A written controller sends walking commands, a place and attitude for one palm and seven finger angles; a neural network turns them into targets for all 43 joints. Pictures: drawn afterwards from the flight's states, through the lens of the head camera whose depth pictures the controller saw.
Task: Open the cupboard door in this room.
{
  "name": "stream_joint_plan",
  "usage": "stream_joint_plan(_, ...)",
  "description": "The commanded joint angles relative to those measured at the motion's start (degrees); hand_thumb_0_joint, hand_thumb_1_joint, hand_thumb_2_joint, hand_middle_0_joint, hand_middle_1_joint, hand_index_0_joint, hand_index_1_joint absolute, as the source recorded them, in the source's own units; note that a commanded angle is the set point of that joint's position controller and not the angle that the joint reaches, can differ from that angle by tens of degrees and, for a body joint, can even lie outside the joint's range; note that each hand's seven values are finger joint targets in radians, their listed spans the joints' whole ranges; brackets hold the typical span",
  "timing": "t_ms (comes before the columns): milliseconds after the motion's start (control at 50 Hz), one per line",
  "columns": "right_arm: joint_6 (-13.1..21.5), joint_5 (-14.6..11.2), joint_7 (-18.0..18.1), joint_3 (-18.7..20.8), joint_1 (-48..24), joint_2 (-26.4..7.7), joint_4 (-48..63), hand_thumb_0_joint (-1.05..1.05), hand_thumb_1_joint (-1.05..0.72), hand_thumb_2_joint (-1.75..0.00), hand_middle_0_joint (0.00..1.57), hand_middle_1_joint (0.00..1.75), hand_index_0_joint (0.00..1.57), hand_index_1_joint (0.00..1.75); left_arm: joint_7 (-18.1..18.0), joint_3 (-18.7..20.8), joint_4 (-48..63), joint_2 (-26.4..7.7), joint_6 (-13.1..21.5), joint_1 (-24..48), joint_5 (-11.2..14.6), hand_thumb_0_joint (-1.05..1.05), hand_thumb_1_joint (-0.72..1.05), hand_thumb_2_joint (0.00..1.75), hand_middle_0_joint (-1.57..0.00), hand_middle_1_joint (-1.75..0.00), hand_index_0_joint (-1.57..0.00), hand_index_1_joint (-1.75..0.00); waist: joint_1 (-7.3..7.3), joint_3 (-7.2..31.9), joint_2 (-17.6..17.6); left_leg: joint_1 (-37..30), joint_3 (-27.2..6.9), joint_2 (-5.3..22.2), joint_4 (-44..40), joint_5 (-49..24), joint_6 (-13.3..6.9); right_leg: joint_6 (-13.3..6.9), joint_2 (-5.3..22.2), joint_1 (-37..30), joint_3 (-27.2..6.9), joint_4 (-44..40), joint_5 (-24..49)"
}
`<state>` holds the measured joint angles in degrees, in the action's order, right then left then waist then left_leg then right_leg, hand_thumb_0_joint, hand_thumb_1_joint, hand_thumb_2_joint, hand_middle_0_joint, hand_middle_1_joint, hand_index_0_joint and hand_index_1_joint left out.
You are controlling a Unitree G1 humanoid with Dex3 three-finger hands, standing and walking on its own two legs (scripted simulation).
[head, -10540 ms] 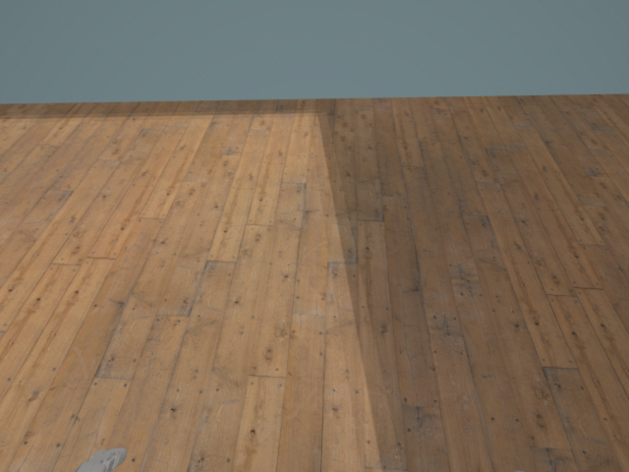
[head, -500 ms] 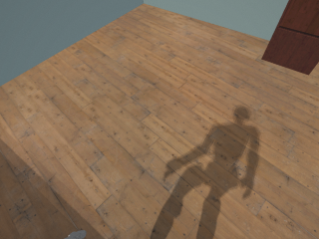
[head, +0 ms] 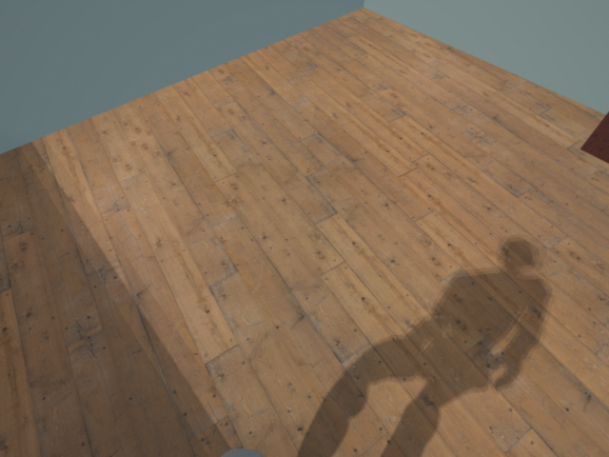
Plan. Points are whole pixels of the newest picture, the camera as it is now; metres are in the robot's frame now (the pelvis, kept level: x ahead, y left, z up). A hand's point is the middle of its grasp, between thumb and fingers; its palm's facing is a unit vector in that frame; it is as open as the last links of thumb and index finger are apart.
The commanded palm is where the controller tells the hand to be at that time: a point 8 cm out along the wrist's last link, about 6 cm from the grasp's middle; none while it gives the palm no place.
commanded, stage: turn or walk to find it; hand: left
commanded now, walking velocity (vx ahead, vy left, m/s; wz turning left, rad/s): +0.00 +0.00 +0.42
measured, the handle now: out of the picture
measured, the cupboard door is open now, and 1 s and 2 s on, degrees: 0 0 0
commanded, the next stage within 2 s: none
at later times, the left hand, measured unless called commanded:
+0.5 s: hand out of the picture +0.03 +0.24 -0.16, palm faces +0.18 -0.95 -0.27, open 7.4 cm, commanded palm none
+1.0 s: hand out of the picture -0.11 +0.16 -0.16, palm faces +0.43 -0.86 -0.26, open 7.3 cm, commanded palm none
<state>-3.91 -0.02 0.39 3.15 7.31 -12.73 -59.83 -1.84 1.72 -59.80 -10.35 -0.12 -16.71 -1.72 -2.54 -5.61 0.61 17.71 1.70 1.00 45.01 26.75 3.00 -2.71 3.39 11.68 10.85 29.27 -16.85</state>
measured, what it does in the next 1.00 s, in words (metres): steps on the spot, turning left: left foot, then right foot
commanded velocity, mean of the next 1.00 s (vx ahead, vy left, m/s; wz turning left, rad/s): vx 0.00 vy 0.00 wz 0.42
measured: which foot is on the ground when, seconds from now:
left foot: up 0.00-0.06, down 0.08-0.58, up 0.60-1.00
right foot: down 0.00-0.08, up 0.10-0.56, down 0.58-1.00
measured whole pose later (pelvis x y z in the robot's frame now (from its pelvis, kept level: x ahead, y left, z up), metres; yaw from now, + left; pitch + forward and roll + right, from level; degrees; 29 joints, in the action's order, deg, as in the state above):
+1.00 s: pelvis -0.06 -0.03 +0.00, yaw +24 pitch -1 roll +2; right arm -4.6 0.6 -0.2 4.1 9.8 -14.1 -57.6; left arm -1.5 1.8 -55.6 -10.3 -0.3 -14.5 -1.7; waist -1.2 -4.8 -0.3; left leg 21.0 1.0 2.3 50.6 26.2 4.4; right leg -1.6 6.3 11.9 13.1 30.2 -17.4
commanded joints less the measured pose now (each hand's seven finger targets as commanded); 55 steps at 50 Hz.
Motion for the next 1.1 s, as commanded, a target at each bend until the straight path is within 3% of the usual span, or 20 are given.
stream_joint_plan(0,2.2,0.2,-0.2,0.0,1.3,-3.2,4.0,0.0,-0.9,-0.9,0.2,0.3,0.2,0.3,-0.4,3.0,2.4,-12.3,0.5,-1.1,0.2,0.0,0.9,0.9,-0.2,-0.3,-0.2,-0.3,1.56,7.7,7.8,-3.0,2.0,0.3,-12.6,-7.5,-1.0,-4.5,15.5,-6.4,-11.3,-3.5,30.3)
stream_joint_plan(40,3.1,0.5,-0.4,0.6,4.7,-6.3,3.4,0.0,-0.9,-0.9,0.2,0.3,0.2,0.3,-0.1,2.9,2.8,-10.7,-0.1,-0.1,1.0,0.0,0.9,0.9,-0.2,-0.3,-0.2,-0.3,3.72,9.0,-1.0,-14.0,-3.5,5.0,-24.0,-20.6,-2.8,0.8,11.5,2.7,-5.6,5.4,16.5)
stream_joint_plan(60,3.3,1.1,-0.2,1.7,6.3,-11.3,4.1,0.0,-0.9,-0.9,0.2,0.3,0.2,0.3,0.1,2.3,4.6,-7.4,-0.6,-0.6,1.3,0.0,0.9,0.9,-0.2,-0.3,-0.2,-0.3,4.25,8.4,-16.3,-18.0,-20.6,17.8,-26.3,-36.0,-8.9,5.3,4.0,14.8,-1.4,15.6,-7.2)
stream_joint_plan(80,2.7,1.1,0.1,2.1,7.5,-13.4,3.7,0.0,-0.9,-0.9,0.2,0.3,0.2,0.3,-0.1,1.6,5.9,-7.0,-1.1,2.1,0.8,0.0,0.9,0.9,-0.2,-0.3,-0.2,-0.3,5.32,7.1,-16.2,-13.6,-22.7,22.6,-28.0,-41.8,-14.3,5.7,2.1,15.7,-5.1,24.2,-19.5)
stream_joint_plan(100,2.6,1.2,0.3,1.8,6.0,-12.1,3.7,0.0,-0.9,-0.9,0.2,0.3,0.2,0.3,0.0,2.0,5.6,-7.6,-1.6,3.3,0.6,0.0,0.9,0.9,-0.2,-0.3,-0.2,-0.3,4.75,5.9,-11.9,-9.1,-19.3,20.7,-29.1,-32.5,-15.0,5.2,2.6,14.1,-8.0,28.2,-17.4)
stream_joint_plan(120,2.8,1.2,0.7,1.4,3.3,-10.8,4.6,0.0,-0.9,-0.9,0.2,0.3,0.2,0.3,0.1,2.2,5.1,-7.5,-2.1,3.9,0.5,0.0,0.9,0.9,-0.2,-0.3,-0.2,-0.3,3.83,3.4,-13.6,-6.2,-18.9,17.7,-30.5,-26.3,-13.8,5.5,3.0,15.7,-9.0,30.2,-14.1)
stream_joint_plan(200,3.2,1.1,0.9,1.0,1.4,-9.5,6.1,0.0,-0.9,-0.9,0.2,0.3,0.2,0.3,0.9,2.3,4.3,-7.4,-1.8,2.4,0.3,0.0,0.9,0.9,-0.2,-0.3,-0.2,-0.3,2.31,3.4,-7.6,-7.8,-14.3,12.5,-29.1,-27.2,-11.8,6.6,2.1,17.5,-9.5,32.6,-6.5)
stream_joint_plan(400,3.1,1.5,0.5,2.4,6.6,-9.9,6.6,0.0,-0.9,-0.9,0.2,0.3,0.2,0.3,0.6,2.3,8.8,-6.6,-1.7,8.6,0.9,0.0,0.9,0.9,-0.2,-0.3,-0.2,-0.3,4.65,6.1,-9.3,-9.5,-20.2,12.0,-27.2,-29.2,-13.4,7.4,0.3,15.2,-10.2,21.8,-8.9)
stream_joint_plan(520,2.6,1.3,0.2,3.1,5.0,-9.6,7.9,0.0,-0.9,-0.9,0.2,0.3,0.2,0.3,0.2,2.5,8.1,-6.9,-0.5,2.6,1.5,0.0,0.9,0.9,-0.2,-0.3,-0.2,-0.3,1.54,10.1,-8.3,-1.7,-20.4,7.7,-20.6,-29.9,-9.9,6.2,-2.0,-2.7,-8.2,-3.2,2.6)
stream_joint_plan(540,2.6,0.8,-0.1,3.0,4.9,-8.3,8.1,0.0,-0.9,-0.9,0.2,0.3,0.2,0.3,0.0,2.8,8.0,-9.2,0.1,0.6,1.2,0.0,0.9,0.9,-0.2,-0.3,-0.2,-0.3,0.63,11.2,-4.2,3.2,-17.8,4.9,-17.0,-24.3,-7.1,5.6,1.4,-9.5,-10.8,-9.8,6.5)
stream_joint_plan(560,2.7,0.4,-0.4,2.4,6.1,-4.3,8.9,0.0,-0.9,-0.9,0.2,0.3,0.2,0.3,-0.4,3.8,7.9,-13.8,0.7,-0.4,0.3,0.0,0.9,0.9,-0.2,-0.3,-0.2,-0.3,0.22,11.7,9.5,13.9,-9.6,-1.8,-6.5,-8.9,-2.9,1.8,14.6,-16.8,-22.9,-13.3,6.7)
stream_joint_plan(580,2.4,0.9,-0.2,2.4,4.0,-4.4,10.2,0.0,-0.9,-0.9,0.2,0.3,0.2,0.3,-0.4,4.0,8.8,-16.4,0.5,0.4,0.3,0.0,0.9,0.9,-0.2,-0.3,-0.2,-0.3,-0.48,8.7,15.8,17.1,-5.3,-4.8,5.6,6.3,-1.2,-4.0,24.1,-9.8,-30.7,-14.0,13.3)
stream_joint_plan(600,1.7,1.4,-0.3,2.9,4.0,-6.4,9.4,0.0,-0.9,-0.9,0.2,0.3,0.2,0.3,-0.5,3.7,9.6,-14.2,0.4,2.7,0.7,0.0,0.9,0.9,-0.2,-0.3,-0.2,-0.3,0.61,7.4,10.7,15.1,-8.0,-2.6,14.3,4.6,-1.5,-5.9,23.0,-3.6,-27.1,-14.1,11.5)
stream_joint_plan(620,0.9,1.7,-0.5,3.1,5.9,-6.2,7.9,0.0,-0.9,-0.9,0.2,0.3,0.2,0.3,-0.6,3.7,10.4,-12.3,0.6,6.3,0.8,0.0,0.9,0.9,-0.2,-0.3,-0.2,-0.3,2.48,4.6,13.5,15.2,-8.7,-1.4,18.9,1.8,-1.4,-4.8,20.1,0.6,-24.1,-15.5,7.0)
stream_joint_plan(640,0.6,1.6,-0.7,3.3,6.9,-5.8,7.0,0.0,-0.9,-0.9,0.2,0.3,0.2,0.3,-0.6,3.2,10.9,-11.1,0.3,8.7,0.9,0.0,0.9,0.9,-0.2,-0.3,-0.2,-0.3,3.74,2.8,9.8,15.1,-7.4,-0.9,22.2,-0.8,-1.2,-3.7,17.8,1.9,-21.3,-14.8,7.2)
stream_joint_plan(700,0.6,1.5,-1.1,2.6,9.3,-4.4,5.0,0.0,-0.9,-0.9,0.2,0.3,0.2,0.3,-0.1,2.1,10.4,-8.7,1.2,7.2,1.0,0.0,0.9,0.9,-0.2,-0.3,-0.2,-0.3,4.28,3.3,7.3,15.9,-4.7,-0.6,24.6,-7.0,0.6,-1.7,12.6,-3.0,-11.5,-10.9,20.9)
stream_joint_plan(960,1.6,0.5,-0.8,0.5,-0.8,-3.5,7.8,0.0,-0.9,-0.9,0.2,0.3,0.2,0.3,-0.3,3.6,6.1,-12.9,0.5,-1.8,-0.2,0.0,0.9,0.9,-0.2,-0.3,-0.2,-0.3,-0.71,6.8,11.1,6.5,1.5,0.9,-0.5,0.7,0.4,-6.1,17.5,-10.0,-9.9,-5.3,34.6)
stream_joint_plan(1020,2.1,0.5,-0.7,0.5,1.9,-4.0,7.3,0.0,-0.9,-0.9,0.2,0.3,0.2,0.3,0.0,3.7,5.8,-13.7,0.2,0.0,0.1,0.0,0.9,0.9,-0.2,-0.3,-0.2,-0.3,1.4,7.9,11.1,-1.3,3.6,0.1,-11.6,-7.2,-0.4,-3.4,16.7,-6.9,-7.1,-1.9,30.8)
stream_joint_plan(1060,3.1,0.8,-0.8,1.4,6.0,-8.0,6.6,0.0,-0.9,-0.9,0.2,0.3,0.2,0.3,0.1,3.5,6.3,-11.4,-0.4,0.8,0.9,0.0,0.9,0.9,-0.2,-0.3,-0.2,-0.3,4.26,10.3,0.2,-15.1,-2.7,5.5,-24.1,-22.3,-2.6,1.9,12.6,3.7,-2.4,9.0,16.4)
stream_joint_plan(1080,3.4,1.2,-0.5,2.7,7.7,-13.7,6.7,0.0,-0.9,-0.9,0.2,0.3,0.2,0.3,0.5,2.6,8.2,-7.8,-0.8,0.7,1.3,0.0,0.9,0.9,-0.2,-0.3,-0.2,-0.3,5.09,9.4,-17.1,-20.6,-20.8,19.4,-25.7,-40.8,-8.7,6.3,4.8,18.4,-0.1,20.3,-13.3)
